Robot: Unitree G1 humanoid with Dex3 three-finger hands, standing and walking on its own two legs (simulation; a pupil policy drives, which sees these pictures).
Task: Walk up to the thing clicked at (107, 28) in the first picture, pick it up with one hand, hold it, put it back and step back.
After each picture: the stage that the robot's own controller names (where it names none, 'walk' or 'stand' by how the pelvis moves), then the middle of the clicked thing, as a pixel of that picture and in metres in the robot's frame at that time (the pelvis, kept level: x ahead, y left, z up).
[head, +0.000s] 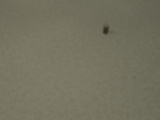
stand; (106, 28) +1.61 -0.27 -0.72
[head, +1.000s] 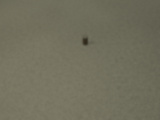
walk; (85, 40) +1.51 +0.10 -0.70
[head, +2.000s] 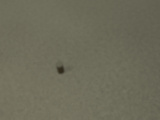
walk; (60, 67) +0.97 +0.29 -0.72
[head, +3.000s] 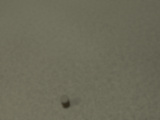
walk; (65, 101) +0.62 +0.23 -0.71
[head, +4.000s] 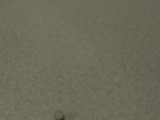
stand; (59, 117) +0.43 +0.19 -0.69
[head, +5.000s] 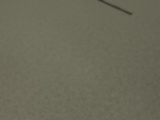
stand; out of the picture +0.37 +0.20 -0.72
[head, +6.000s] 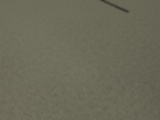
stand; out of the picture +0.35 +0.21 -0.72
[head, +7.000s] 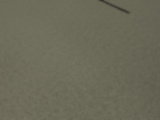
stand; out of the picture +0.37 +0.20 -0.73
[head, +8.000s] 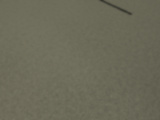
stand; out of the picture +0.36 +0.20 -0.73
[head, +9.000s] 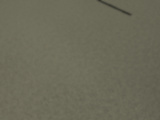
stand; out of the picture +0.36 +0.20 -0.73
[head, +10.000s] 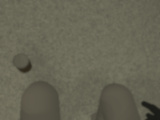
go down; (23, 63) +0.42 +0.26 -0.36
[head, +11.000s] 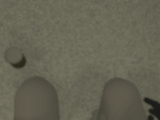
go down; (16, 58) +0.42 +0.28 -0.30
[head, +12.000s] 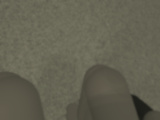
close in; out of the picture +0.39 +0.32 -0.22
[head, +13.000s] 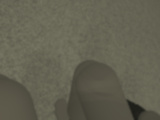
close; out of the picture +0.39 +0.32 -0.21
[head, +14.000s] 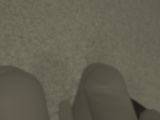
lift; out of the picture +0.34 +0.29 -0.21
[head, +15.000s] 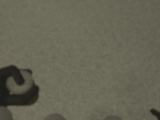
lift; (24, 89) +0.32 +0.20 -0.01
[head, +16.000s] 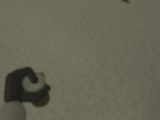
hold; (37, 90) +0.33 +0.17 +0.01
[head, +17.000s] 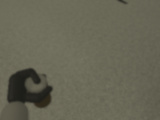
hold; (39, 91) +0.33 +0.17 +0.00
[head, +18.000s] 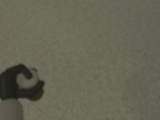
crouch; (31, 85) +0.35 +0.18 -0.06
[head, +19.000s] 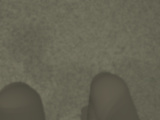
lower; out of the picture +0.45 +0.31 -0.12
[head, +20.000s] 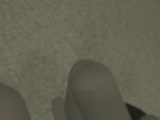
lower; out of the picture +0.40 +0.33 -0.22
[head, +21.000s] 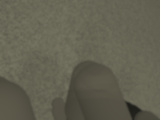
lower; out of the picture +0.39 +0.33 -0.22
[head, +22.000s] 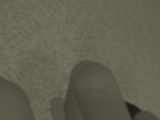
lower; out of the picture +0.39 +0.33 -0.22
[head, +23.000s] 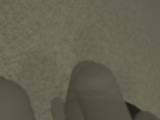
lower; out of the picture +0.39 +0.33 -0.22
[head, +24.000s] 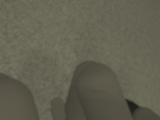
open; out of the picture +0.38 +0.31 -0.22
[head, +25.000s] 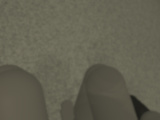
stand; out of the picture +0.40 +0.30 -0.23
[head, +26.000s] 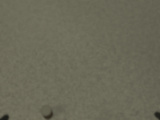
stand; (47, 112) +0.38 +0.21 -0.58
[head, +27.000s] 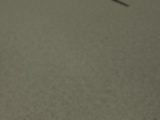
stand; out of the picture +0.38 +0.21 -0.66
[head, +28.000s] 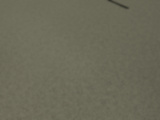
stand; out of the picture +0.37 +0.20 -0.67
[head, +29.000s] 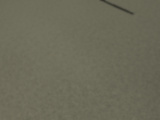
stand; out of the picture +0.40 +0.19 -0.72
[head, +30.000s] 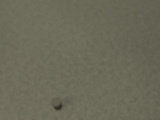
walk; (57, 104) +0.46 +0.19 -0.70
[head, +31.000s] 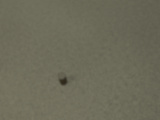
walk; (62, 78) +0.73 +0.25 -0.70
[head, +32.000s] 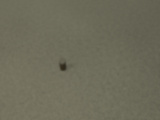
stand; (62, 64) +1.02 +0.21 -0.70
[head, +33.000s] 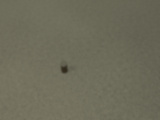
stand; (64, 67) +1.01 +0.20 -0.72
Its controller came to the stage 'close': yes
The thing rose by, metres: 0.70
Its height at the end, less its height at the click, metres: +0.00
